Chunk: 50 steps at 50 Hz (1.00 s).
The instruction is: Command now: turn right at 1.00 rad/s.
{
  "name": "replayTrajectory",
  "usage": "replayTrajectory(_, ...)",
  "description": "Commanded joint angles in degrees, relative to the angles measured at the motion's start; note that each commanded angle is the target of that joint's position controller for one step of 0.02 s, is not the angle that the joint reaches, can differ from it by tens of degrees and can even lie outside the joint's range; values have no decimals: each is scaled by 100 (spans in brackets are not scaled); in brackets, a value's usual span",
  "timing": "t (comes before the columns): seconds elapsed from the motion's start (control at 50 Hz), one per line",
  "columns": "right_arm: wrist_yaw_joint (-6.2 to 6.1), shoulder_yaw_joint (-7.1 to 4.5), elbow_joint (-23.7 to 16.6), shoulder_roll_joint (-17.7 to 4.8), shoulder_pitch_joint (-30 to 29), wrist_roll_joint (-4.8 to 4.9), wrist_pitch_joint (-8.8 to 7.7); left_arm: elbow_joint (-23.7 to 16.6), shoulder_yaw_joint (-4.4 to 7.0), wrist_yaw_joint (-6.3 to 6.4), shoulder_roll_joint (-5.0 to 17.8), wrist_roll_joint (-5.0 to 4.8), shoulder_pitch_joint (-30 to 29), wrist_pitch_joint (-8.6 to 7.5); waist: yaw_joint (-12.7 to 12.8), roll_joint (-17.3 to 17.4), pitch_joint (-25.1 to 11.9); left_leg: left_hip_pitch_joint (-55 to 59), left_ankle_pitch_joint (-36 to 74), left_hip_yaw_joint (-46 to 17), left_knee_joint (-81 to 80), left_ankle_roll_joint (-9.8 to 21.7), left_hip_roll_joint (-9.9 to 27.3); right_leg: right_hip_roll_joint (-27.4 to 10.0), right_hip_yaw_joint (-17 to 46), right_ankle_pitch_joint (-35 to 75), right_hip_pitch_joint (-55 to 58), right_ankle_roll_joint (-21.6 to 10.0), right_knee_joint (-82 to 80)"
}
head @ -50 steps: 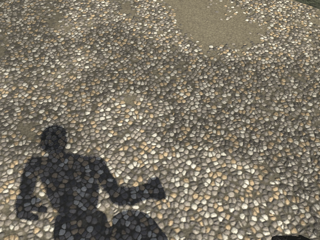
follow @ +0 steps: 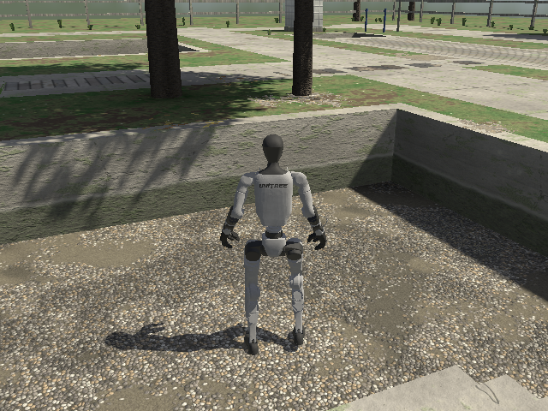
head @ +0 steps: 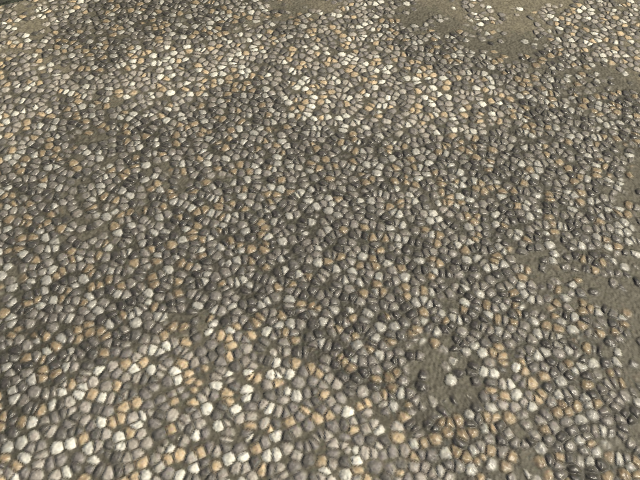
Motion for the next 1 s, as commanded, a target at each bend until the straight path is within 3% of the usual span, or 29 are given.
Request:
replayTrajectory(0.02, 111, -390, -341, -1282, -145, 123, -112, -537, 174, -44, 525, 3, -205, -16, -89, 1193, -893, 854, 1966, -515, -355, 1044, 1452, 120, -401, 32, 339, -204, -777)
replayTrajectory(0.06, 171, -406, -315, -1242, -209, 247, -144, -471, 243, -84, 538, -9, 7, 55, 131, 1118, -955, 832, 1877, -310, 114, 753, 1506, 243, -521, 359, 902, -473, -1664)
replayTrajectory(0.08, 189, -375, -236, -1089, -91, 314, -149, -358, 304, -49, 588, 30, 286, 59, 276, 888, -1012, 476, 1613, -110, 682, 469, 1326, 427, -471, 819, 1586, -686, -2316)
replayTrajectory(0.1, 230, -285, -143, -811, 235, 237, -163, -249, 443, 34, 992, 66, 655, 26, 341, -131, -1078, -614, 697, 208, 1847, 44, 853, 147, 310, 2632, 2813, -1007, -2844)
replayTrajectory(0.12, 268, -86, -448, -407, 194, -120, -177, -395, 488, 137, 1604, 107, 684, -55, 107, -2027, -1174, -2578, -2724, 255, 3733, -457, 125, -1470, 2355, 5586, 3808, -1796, -2481)
replayTrajectory(0.14, 180, -166, -465, -724, -168, -36, -155, -512, 396, 62, 1379, 333, 591, -246, 544, -1406, -1883, -2732, -2848, -764, 4748, -502, -33, -2062, 2628, 5306, 3176, -2674, -2709)
replayTrajectory(0.16, 123, -211, -423, -933, -373, 160, -100, -381, 264, 18, 1044, 356, 488, -367, 561, -831, -1664, -2620, -2394, -954, 4952, -388, 120, -1685, 1881, 4647, 2899, -2449, -2833)
replayTrajectory(0.18, 79, -174, -331, -781, -235, 203, -71, -214, 163, 43, 749, 275, 213, -434, 337, -736, -1379, -2589, -1973, -1042, 4647, -277, 194, -1291, 1384, 3858, 2677, -2061, -2886)
replayTrajectory(0.2, 48, -144, -135, -717, -38, 146, -33, -147, 36, 77, 427, 211, -70, -454, 196, -585, -1294, -2373, -1554, -1109, 4408, -292, 255, -1057, 1032, 3523, 2534, -1798, -2913)
replayTrajectory(0.22, 63, -137, 33, -675, 245, 117, 13, -68, -86, 113, 189, 215, -331, -476, 17, -632, -1239, -1908, -1102, -1114, 4291, -350, 198, -907, 642, 3699, 2204, -1702, -2962)
replayTrajectory(0.24, 82, -141, 148, -681, 445, 157, 46, -25, -136, 146, 103, 292, -428, -506, -51, -687, -1201, -1552, -850, -1148, 4203, -402, 91, -843, 352, 3702, 1985, -1667, -3042)
replayTrajectory(0.28, 75, -142, 93, -743, 405, 234, 79, 26, -100, 206, 224, 391, -608, -540, -11, -683, -967, -1423, -678, -1217, 3641, -473, -17, -833, 63, 3212, 1919, -1624, -3167)
replayTrajectory(0.32, 65, -148, -95, -841, 172, 221, 109, 125, 12, 280, 545, 360, -527, -480, 150, -676, -737, -1708, -781, -1098, 3434, -504, -23, -1077, 197, 2750, 2107, -1748, -3294)
replayTrajectory(0.34, 72, -151, -167, -852, 143, 220, 133, 178, 38, 305, 594, 342, -461, -440, 204, -625, -674, -1858, -891, -1084, 3435, -518, 27, -1224, 288, 2521, 2205, -1826, -3344)
replayTrajectory(0.4, 113, -145, -336, -748, 152, 223, 210, 264, 53, 320, 525, 322, -472, -393, 260, -498, -488, -2142, -1081, -1035, 3385, -534, 188, -1463, 323, 2018, 2312, -1928, -3456)
replayTrajectory(0.46, 177, -120, -508, -586, 169, 195, 252, 318, 103, 279, 541, 308, -593, -402, 232, -407, -509, -2034, -1193, -874, 3109, -478, 258, -1519, 50, 2324, 2353, -1934, -3383)
replayTrajectory(0.56, 323, -155, -811, -557, 198, 239, 344, 391, 240, 152, 714, 139, -689, -416, 155, -483, -847, -1455, -1173, -465, 2221, -187, 103, -1626, -484, 3420, 2635, -1688, -2870)
replayTrajectory(0.62, 331, -267, -814, -649, 658, 255, 412, 526, 286, 60, 687, -46, -708, -398, -200, -371, -1054, -322, -129, -262, 803, 205, -231, -1396, -1040, 3345, 2333, -1090, -1904)
replayTrajectory(0.64, 215, -448, -720, -1092, 1132, 235, 379, 626, 270, 19, 541, -8, -462, -420, -359, 357, -1189, 734, 1540, -880, 267, 554, -159, -896, -1351, 2620, 1541, -649, -810)
replayTrajectory(0.66, 96, -666, -778, -2020, 1419, 182, 321, 261, 149, 27, 165, 295, -789, -480, -310, 2208, -1182, 2071, 4680, -3246, 302, 1449, 1305, 50, -1469, -1354, -738, -40, 1131)
replayTrajectory(0.68, 187, -590, -939, -1962, 1385, -68, 105, 83, 132, 79, 258, 336, -1241, -513, -538, 1740, -1897, 1877, 4161, -4345, -25, 2430, 1927, 548, -17, -2344, -1270, 62, 2180)
replayTrajectory(0.7, 231, -518, -921, -1729, 1193, -16, -59, 79, 191, 104, 484, 206, -1426, -511, -505, 1011, -1669, 1802, 3458, -3830, -191, 2290, 1703, 432, 367, -2002, -1481, -44, 2393)
replayTrajectory(0.72, 176, -479, -875, -1582, 961, 113, -139, 65, 182, 144, 433, 141, -1436, -538, -293, 812, -1257, 1569, 2849, -3458, -230, 1953, 1351, 383, 485, -1433, -1612, -176, 2129)
replayTrajectory(0.74, 114, -421, -924, -1403, 655, 230, -136, 158, 204, 205, 503, 197, -1334, -550, -122, 526, -1032, 1403, 2585, -3235, -223, 1680, 1129, 304, 554, -936, -1665, -209, 1824)
replayTrajectory(0.76, 44, -362, -1003, -1285, 372, 283, -93, 201, 244, 238, 606, 233, -1194, -547, 53, 555, -961, 1131, 2624, -3064, -237, 1542, 962, 312, 602, -568, -1427, -208, 1587)
replayTrajectory(0.8, -40, -347, -1099, -1305, 309, 211, -44, 321, 213, 201, 492, 231, -962, -558, 143, 595, -1126, 954, 2897, -2950, -225, 1482, 761, 526, 580, -122, -1028, -130, 1399)
replayTrajectory(0.88, -97, -382, -1112, -1428, 443, 234, 16, 381, 131, 190, 320, 172, -992, -554, 76, 679, -1101, 796, 2398, -3140, -142, 1388, 509, 808, 668, 172, -785, 44, 348)
replayTrajectory(1.0, -87, -393, -1270, -1451, 295, 205, 101, 390, 148, 135, 394, 132, -1181, -617, -33, 1095, -975, 385, 1492, -3884, 60, 1189, 271, 1033, 877, 260, -269, 23, -756)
